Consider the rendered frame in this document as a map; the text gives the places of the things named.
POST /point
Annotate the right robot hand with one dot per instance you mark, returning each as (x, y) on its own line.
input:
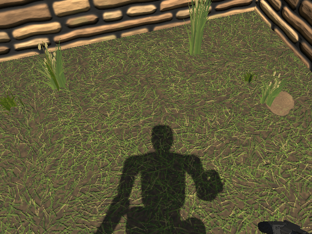
(279, 227)

